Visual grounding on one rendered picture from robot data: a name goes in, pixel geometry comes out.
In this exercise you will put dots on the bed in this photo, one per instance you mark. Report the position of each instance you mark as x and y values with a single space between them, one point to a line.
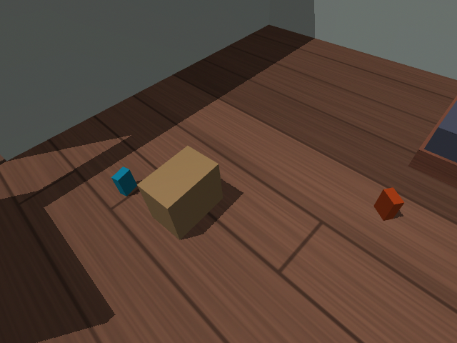
437 156

